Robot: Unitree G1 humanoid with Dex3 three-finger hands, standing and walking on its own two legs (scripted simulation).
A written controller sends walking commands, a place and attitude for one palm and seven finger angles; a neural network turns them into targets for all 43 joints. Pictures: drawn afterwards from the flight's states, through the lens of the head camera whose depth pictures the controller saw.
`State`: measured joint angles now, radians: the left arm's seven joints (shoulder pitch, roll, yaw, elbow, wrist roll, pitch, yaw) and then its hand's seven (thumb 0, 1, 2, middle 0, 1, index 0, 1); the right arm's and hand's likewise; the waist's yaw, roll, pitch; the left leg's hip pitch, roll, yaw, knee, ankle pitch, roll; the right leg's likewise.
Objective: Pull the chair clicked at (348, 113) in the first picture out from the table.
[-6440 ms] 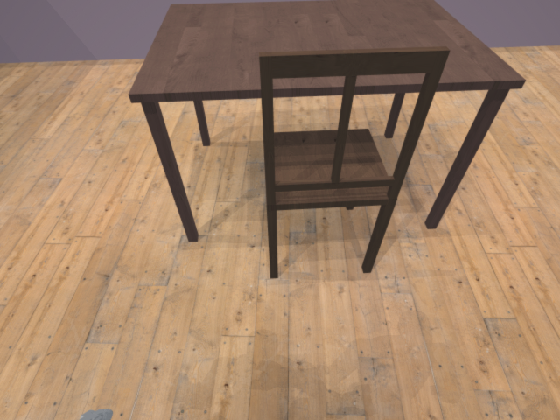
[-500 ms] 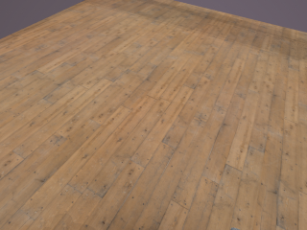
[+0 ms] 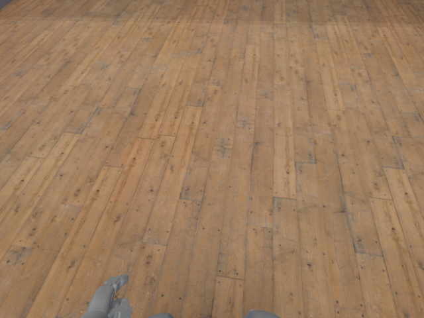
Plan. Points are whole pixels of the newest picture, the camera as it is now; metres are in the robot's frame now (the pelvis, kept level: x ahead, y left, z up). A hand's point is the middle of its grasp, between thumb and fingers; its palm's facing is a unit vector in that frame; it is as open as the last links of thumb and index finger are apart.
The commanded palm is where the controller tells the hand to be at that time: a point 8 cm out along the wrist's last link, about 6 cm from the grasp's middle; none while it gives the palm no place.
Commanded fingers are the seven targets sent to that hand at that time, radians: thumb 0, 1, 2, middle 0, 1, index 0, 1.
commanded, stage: turn to face it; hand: left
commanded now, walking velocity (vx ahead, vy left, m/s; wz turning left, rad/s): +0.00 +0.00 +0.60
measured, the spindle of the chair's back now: out of the picture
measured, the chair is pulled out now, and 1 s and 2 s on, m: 0.00 0.00 0.00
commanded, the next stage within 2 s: none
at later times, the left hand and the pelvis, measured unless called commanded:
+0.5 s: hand out of the picture +0.02 +0.27 -0.16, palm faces +0.30 -0.92 -0.24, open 7.3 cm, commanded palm none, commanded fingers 0.00 0.90 0.90 -0.20 -0.30 -0.20 -0.30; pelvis +0.02 +0.04 +0.02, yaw +15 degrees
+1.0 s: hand out of the picture -0.01 +0.17 -0.12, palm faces +0.55 -0.78 -0.29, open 7.4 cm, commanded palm none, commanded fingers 0.00 0.90 0.90 -0.20 -0.30 -0.20 -0.30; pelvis +0.02 -0.04 +0.02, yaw +34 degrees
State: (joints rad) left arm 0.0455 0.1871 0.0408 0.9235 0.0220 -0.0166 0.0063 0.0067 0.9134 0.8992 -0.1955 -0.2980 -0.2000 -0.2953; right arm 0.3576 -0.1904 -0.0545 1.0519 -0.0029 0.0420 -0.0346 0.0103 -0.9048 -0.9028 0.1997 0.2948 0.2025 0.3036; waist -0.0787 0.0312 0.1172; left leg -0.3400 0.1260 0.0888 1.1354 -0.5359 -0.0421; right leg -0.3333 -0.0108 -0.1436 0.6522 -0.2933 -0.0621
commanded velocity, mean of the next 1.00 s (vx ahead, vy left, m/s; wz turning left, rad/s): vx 0.00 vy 0.00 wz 0.60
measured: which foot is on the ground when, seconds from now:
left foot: up 0.00-0.28, down 0.30-0.84, up 0.86-1.00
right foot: down 0.00-0.30, up 0.32-0.82, down 0.84-1.00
